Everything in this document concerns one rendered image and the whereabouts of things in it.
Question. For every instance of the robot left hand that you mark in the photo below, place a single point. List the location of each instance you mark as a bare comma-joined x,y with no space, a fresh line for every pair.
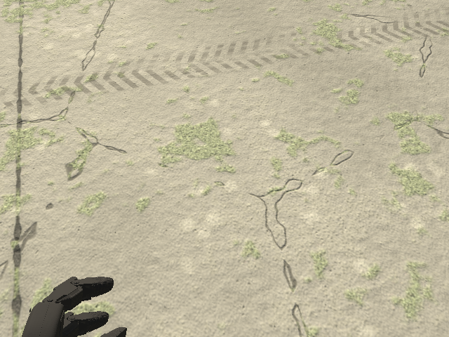
48,318

